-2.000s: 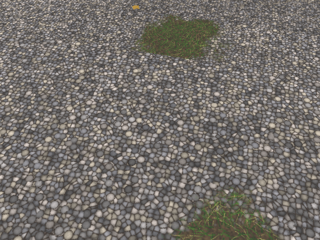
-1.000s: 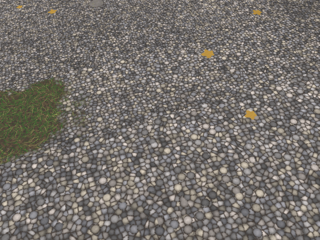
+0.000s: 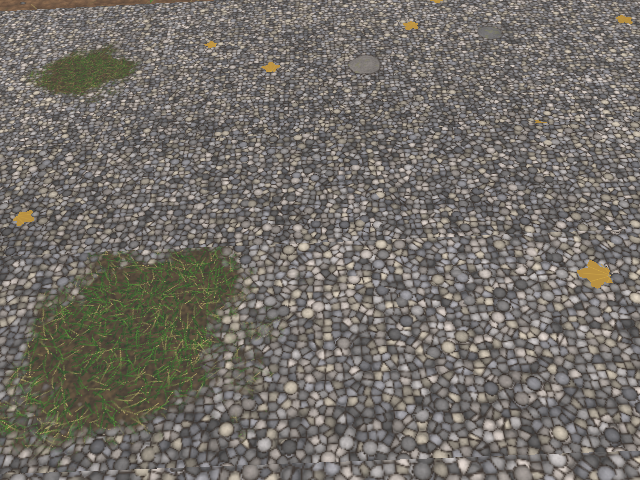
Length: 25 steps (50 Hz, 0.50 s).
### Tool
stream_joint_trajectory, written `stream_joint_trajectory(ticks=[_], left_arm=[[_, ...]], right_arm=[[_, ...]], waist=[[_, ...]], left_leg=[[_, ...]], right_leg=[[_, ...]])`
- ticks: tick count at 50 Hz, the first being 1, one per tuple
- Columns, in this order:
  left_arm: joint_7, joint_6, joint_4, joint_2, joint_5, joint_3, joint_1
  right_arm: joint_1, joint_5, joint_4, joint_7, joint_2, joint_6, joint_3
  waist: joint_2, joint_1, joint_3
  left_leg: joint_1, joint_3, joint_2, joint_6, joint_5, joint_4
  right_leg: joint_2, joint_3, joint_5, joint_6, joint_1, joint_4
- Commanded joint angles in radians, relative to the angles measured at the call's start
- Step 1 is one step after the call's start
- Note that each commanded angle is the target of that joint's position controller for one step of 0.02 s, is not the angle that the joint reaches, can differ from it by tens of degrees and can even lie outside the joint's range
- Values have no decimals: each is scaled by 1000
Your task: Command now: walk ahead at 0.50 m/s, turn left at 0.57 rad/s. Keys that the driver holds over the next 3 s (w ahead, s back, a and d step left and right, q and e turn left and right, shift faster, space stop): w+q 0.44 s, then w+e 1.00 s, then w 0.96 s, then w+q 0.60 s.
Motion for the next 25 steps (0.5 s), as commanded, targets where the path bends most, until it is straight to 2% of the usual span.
stream_joint_trajectory(ticks=[1, 4, 8, 11, 14, 15, 17, 18, 19, 20, 21, 22, 23, 24, 25], left_arm=[[1, -23, -14, 103, -11, 33, 105], [-5, -38, 7, 118, -20, 43, 144], [-8, -30, 34, 125, -22, 50, 189], [-9, -30, 45, 140, -24, 55, 203], [-4, -20, 61, 167, -20, 64, 240], [-2, -14, 66, 172, -21, 66, 249], [8, 0, 77, 204, -23, 72, 258], [13, 8, 82, 224, -20, 76, 261], [15, 17, 77, 234, -22, 77, 252], [13, 20, 53, 210, -21, 69, 249], [-10, 20, -26, 70, -17, 38, 273], [-14, 16, -71, 154, -6, 55, 153], [-15, 9, -80, 156, -23, 55, 99], [-12, 2, -52, 143, -33, 46, 132], [-11, 9, -22, 125, -25, 42, 170]], right_arm=[[16, -13, -74, 23, -44, 15, -7], [-55, -6, -111, 33, -36, 30, -3], [-179, -7, -165, 44, -13, 37, 10], [-272, -9, -200, 55, 11, 33, 25], [-334, -10, -233, 62, 7, 29, 29], [-337, -11, -239, 60, 0, 29, 27], [-310, -17, -242, 53, -17, 24, 15], [-238, -22, -225, 47, -27, 20, 6], [-84, -26, -180, 36, -43, 11, -8], [92, -33, -129, 18, -109, 5, -35], [53, -8, -147, 5, -230, 7, -59], [98, 26, -171, 2, -241, 15, -67], [67, 25, -137, -11, -186, 19, -52], [9, 23, -130, -17, -114, 9, -29], [-35, 17, -123, -15, -67, -4, -12]], waist=[[-165, 37, -17], [-138, 33, -18], [-132, 52, 21], [-131, 71, 50], [-128, 89, 67], [-130, 90, 67], [-131, 71, 40], [-145, 37, -13], [-125, -37, -98], [-28, -112, -216], [210, -26, -291], [109, -105, -361], [40, -80, -212], [-15, -22, -100], [-34, 32, -60]], left_leg=[[-233, -17, 93, -27, 78, 56], [-294, -15, 101, -43, 147, 45], [-352, 13, 111, -47, 279, -107], [-293, 72, 114, -27, 367, -282], [-252, 127, 106, 12, 304, -388], [-235, 143, 94, 28, 255, -416], [-140, 178, 41, 63, 161, -479], [-49, 191, -3, 84, 114, -496], [134, 182, -42, 111, 139, -559], [407, 27, 43, 158, 78, -611], [690, -474, 346, 270, 37, -681], [727, -733, 402, 332, 99, -799], [639, -528, 391, 299, 237, -800], [450, -379, 355, 258, 447, -806], [335, -278, 298, 206, 564, -817]], right_leg=[[-263, 255, 111, -99, 202, -277], [-269, 153, 257, -116, 222, -292], [-258, 37, 295, -116, 234, -306], [-255, -36, 284, -107, 219, -304], [-282, -75, 332, -95, 278, -281], [-288, -93, 394, -89, 309, -253], [-290, -138, 711, -67, 357, -133], [-290, -160, 857, -59, 377, -9], [-272, -184, 855, -42, 332, 199], [-244, -198, 604, -8, 142, 498], [-66, -166, -332, 49, -290, 839], [0, 44, -352, 63, -440, 957], [-68, 76, -239, 50, -503, 936], [-107, 65, -159, 47, -411, 812], [-135, 67, -148, 46, -311, 719]])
